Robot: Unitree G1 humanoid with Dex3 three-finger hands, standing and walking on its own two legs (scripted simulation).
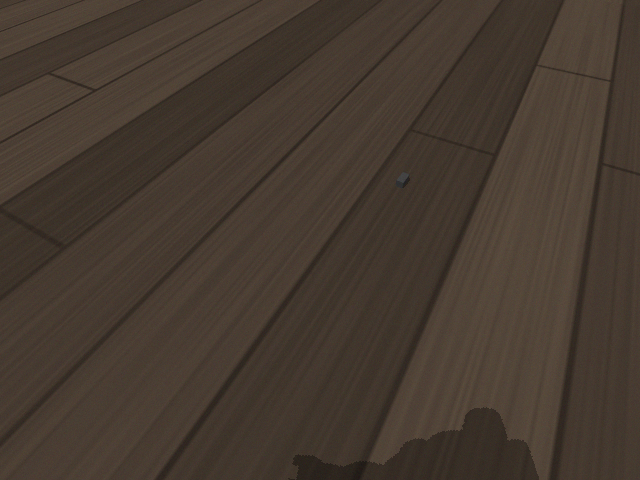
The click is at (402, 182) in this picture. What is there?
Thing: small brick
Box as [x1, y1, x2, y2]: [395, 172, 409, 187]
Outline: 409,174 402,172 396,180 395,185 402,187 408,179
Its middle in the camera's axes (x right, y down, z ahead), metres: +0.39 -0.26 +1.85
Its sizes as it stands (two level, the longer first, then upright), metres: 0.072 0.036 0.036
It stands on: the floor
